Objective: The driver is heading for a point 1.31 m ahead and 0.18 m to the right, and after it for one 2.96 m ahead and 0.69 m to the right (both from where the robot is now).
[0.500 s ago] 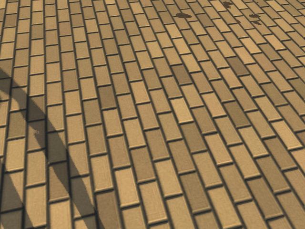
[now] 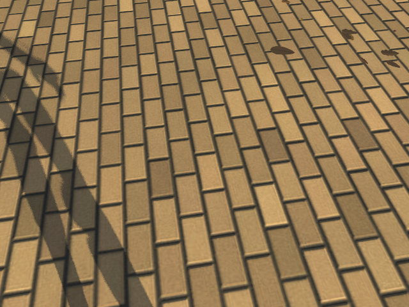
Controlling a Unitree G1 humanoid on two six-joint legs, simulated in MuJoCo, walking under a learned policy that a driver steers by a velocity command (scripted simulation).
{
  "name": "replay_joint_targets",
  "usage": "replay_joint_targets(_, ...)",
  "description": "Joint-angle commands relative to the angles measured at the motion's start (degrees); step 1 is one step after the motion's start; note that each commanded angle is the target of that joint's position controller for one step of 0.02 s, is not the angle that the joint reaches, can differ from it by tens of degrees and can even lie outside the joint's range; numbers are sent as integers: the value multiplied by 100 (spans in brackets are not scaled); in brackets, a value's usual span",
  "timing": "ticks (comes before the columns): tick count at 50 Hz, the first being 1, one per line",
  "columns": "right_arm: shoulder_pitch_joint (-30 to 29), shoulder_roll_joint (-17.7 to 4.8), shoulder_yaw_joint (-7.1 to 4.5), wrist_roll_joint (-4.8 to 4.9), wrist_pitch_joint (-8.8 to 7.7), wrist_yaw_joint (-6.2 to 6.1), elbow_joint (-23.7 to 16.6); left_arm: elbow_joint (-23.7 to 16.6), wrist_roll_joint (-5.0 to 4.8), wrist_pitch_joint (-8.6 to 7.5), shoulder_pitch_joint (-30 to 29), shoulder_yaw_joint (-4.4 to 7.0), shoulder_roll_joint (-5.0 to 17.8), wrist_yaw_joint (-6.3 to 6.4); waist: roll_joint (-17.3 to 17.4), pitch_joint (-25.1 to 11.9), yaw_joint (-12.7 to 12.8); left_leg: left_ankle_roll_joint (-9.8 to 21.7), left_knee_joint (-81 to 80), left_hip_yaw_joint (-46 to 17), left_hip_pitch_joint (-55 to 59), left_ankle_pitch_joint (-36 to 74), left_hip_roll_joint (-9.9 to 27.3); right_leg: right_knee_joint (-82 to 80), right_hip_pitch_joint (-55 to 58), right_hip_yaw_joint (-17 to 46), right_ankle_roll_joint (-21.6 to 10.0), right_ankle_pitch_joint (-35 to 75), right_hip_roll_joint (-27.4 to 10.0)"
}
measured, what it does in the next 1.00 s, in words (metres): walks ahead: left foot, then right foot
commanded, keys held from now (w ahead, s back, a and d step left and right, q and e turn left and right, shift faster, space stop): w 1.00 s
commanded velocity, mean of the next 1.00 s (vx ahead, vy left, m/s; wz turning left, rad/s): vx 0.50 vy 0.00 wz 0.00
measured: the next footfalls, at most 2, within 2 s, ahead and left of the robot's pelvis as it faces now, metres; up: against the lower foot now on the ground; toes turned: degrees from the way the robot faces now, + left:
left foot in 0.26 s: +0.33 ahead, +0.16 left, +0.00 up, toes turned +2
right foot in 0.84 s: +0.64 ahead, -0.08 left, +0.00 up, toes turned -3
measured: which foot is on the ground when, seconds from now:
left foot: up 0.00-0.24, down 0.26-0.86, up 0.88-1.00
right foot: down 0.00-0.28, up 0.30-0.82, down 0.84-1.00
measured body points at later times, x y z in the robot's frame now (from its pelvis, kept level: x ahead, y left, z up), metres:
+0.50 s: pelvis +0.28 +0.08 +0.00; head +0.29 +0.10 +0.45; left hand +0.38 +0.35 -0.13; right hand +0.31 -0.18 -0.13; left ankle +0.29 +0.16 -0.75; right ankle +0.31 -0.09 -0.66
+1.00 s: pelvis +0.55 +0.01 -0.01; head +0.57 -0.01 +0.44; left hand +0.65 +0.27 -0.13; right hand +0.60 -0.26 -0.15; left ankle +0.48 +0.16 -0.65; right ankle +0.60 -0.07 -0.75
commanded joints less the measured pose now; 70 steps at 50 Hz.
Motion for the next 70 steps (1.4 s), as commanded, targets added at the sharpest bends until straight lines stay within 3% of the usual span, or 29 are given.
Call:
replay_joint_targets(1,-82,-205,-45,-21,-36,11,-285,-359,-39,-63,-185,139,838,120,-425,386,-179,-90,-1062,6,-24,904,68,-949,-434,1079,-870,548,-1593)
replay_joint_targets(9,-1318,-237,18,87,-137,266,-734,-106,-145,109,509,207,1008,181,-520,593,190,25,-2833,212,202,656,-302,-435,801,974,-649,532,-1930)
replay_joint_targets(11,-1068,-380,-31,87,-185,312,-732,-118,-149,167,407,246,1094,190,-626,447,-17,186,-3047,314,720,216,-443,-60,974,1004,-548,1102,-2019)
replay_joint_targets(13,353,-799,-265,78,-213,280,-322,-197,-86,224,201,196,984,185,-580,-393,-730,471,-3193,551,2660,120,-766,1611,665,609,-300,2760,-1556)
replay_joint_targets(14,1519,-1317,-406,12,-207,228,-94,-375,24,208,217,81,747,183,84,-1348,-1100,887,-3115,-685,4491,209,310,3548,-516,258,-72,1589,-1158)
replay_joint_targets(15,1847,-1671,-469,-53,-169,269,34,-389,-35,59,899,-128,-35,125,1680,-1957,-713,1752,-3896,-3438,6281,-859,1456,5424,-2842,298,271,-1983,-80)
replay_joint_targets(16,1744,-1074,-311,-31,-186,279,-18,-318,-175,-88,663,3,602,103,1102,-1855,-852,1614,-4244,-3863,6178,-1201,1399,6193,-3465,1115,158,-2341,-359)
replay_joint_targets(17,1205,-816,-226,-6,-198,266,-123,-493,-283,-165,113,97,945,86,738,-1086,-754,1339,-4262,-2924,5461,-752,1230,6261,-3771,1027,59,-1827,-662)
replay_joint_targets(18,690,-690,-170,-12,-190,273,-238,-566,-253,-173,-206,109,945,124,207,-715,-569,1204,-4383,-2172,4637,-44,1008,6027,-3515,859,73,-1274,-975)
replay_joint_targets(20,324,-386,-78,-87,-196,319,-246,-593,-136,-55,-295,166,788,163,114,-331,-241,1063,-4753,-1304,3614,600,582,5421,-2955,820,115,-719,-1294)
replay_joint_targets(22,489,-393,-86,-78,-218,329,-105,-553,-129,85,-133,152,544,168,179,-218,-124,1127,-4992,-928,3296,963,438,5132,-2730,727,182,-553,-1324)
replay_joint_targets(25,757,-622,-147,-72,-206,240,53,-741,-76,162,-616,184,544,191,55,63,-150,1179,-5198,-607,3291,1295,431,4456,-3239,680,323,17,-1372)
replay_joint_targets(31,1223,-712,-147,-11,-110,103,260,-1096,-85,108,-1837,157,417,125,109,355,-480,961,-5379,-131,3518,926,252,2533,-3271,463,392,1384,-1173)
replay_joint_targets(37,1605,-783,-201,44,15,52,544,-1421,-151,24,-2614,127,461,-51,148,632,-636,901,-5018,-144,4446,979,630,1699,-3371,411,200,943,-1025)
replay_joint_targets(40,1380,-913,-256,55,85,26,526,-1362,-149,-31,-2153,222,684,-105,305,302,-287,746,-4367,-75,4606,2352,671,1489,-2389,182,-27,385,-748)
replay_joint_targets(42,1192,-751,-182,3,132,28,426,-838,-124,-29,-420,482,1164,-42,161,-753,505,450,-2335,333,3782,3149,135,1525,113,188,-358,524,-672)
replay_joint_targets(43,1672,-293,-33,-67,66,68,306,-677,-4,-6,500,619,1725,8,-921,-1700,487,93,-63,603,1713,1035,-555,1492,2423,2302,-1074,184,-2141)
replay_joint_targets(44,1905,26,76,2,-85,114,392,-619,-62,26,627,558,1592,-12,-1862,-2288,384,-49,1338,1,358,-2544,-1242,447,3231,4545,-1591,-577,-2868)
replay_joint_targets(45,1451,-568,-75,154,-205,143,303,-665,-112,11,259,432,1208,-18,-1376,-1615,409,91,1887,-462,-230,-2449,-858,271,2683,4134,-1292,-963,-2661)
replay_joint_targets(46,937,-736,-110,233,-258,140,129,-795,-105,9,-253,362,974,-3,-1032,-933,276,188,1801,-269,-352,-1949,-542,184,1810,3247,-1056,-712,-2475)
replay_joint_targets(47,681,-697,-128,172,-245,98,83,-862,-58,-5,-702,304,816,-26,-545,-475,67,183,1417,-137,-95,-1423,-265,-23,872,2598,-929,-220,-2247)
replay_joint_targets(49,815,-518,-180,66,-84,46,121,-846,26,-45,-989,231,566,-64,-650,-203,-278,175,853,-168,587,-955,11,-379,-99,1895,-788,201,-1886)
replay_joint_targets(51,932,-319,-170,54,37,28,151,-720,6,-73,-820,253,651,-50,-655,-74,-375,110,551,-90,707,-772,54,-625,-410,1541,-870,495,-1784)
replay_joint_targets(53,565,-375,-200,15,80,7,12,-624,7,-82,-617,295,835,21,-545,110,-345,0,65,-69,316,-310,95,-770,-370,1341,-915,796,-1787)
replay_joint_targets(59,-624,-237,-164,4,24,87,-332,-426,-61,9,-66,284,918,166,-538,330,-14,-107,-1857,137,51,1214,-96,-850,67,799,-651,995,-1578)
replay_joint_targets(65,-1606,-259,-101,66,-103,262,-714,-172,-142,156,524,322,983,209,-541,617,246,-94,-2939,157,48,843,-372,-369,866,1099,-669,984,-1853)
replay_joint_targets(68,-1232,-509,-174,78,-200,308,-681,-205,-163,220,351,393,1115,249,-742,387,-88,33,-3246,193,977,369,-566,137,911,1327,-529,1545,-1968)
replay_joint_targets(69,-699,-667,-260,65,-223,287,-540,-257,-164,236,192,395,1119,247,-767,90,-407,137,-3389,323,1800,299,-720,678,792,1233,-423,2287,-1799)
replay_joint_targets(70,277,-973,-402,28,-242,236,-272,-332,-122,235,101,335,951,233,-670,-585,-825,339,-3247,229,3283,419,-586,1791,266,1011,-241,2450,-1439)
